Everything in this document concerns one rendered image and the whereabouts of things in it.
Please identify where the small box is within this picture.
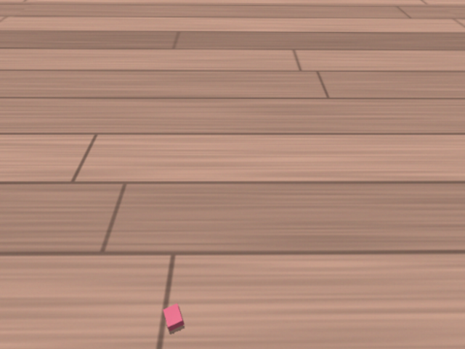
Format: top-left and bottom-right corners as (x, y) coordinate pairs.
(163, 304), (184, 331)

